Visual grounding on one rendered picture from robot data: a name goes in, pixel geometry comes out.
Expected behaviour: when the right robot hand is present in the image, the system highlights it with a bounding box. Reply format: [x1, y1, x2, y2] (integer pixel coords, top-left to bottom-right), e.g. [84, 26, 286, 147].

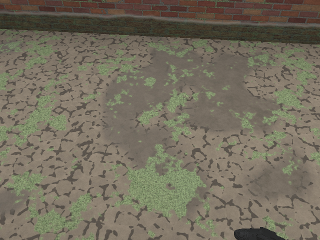
[234, 227, 288, 240]

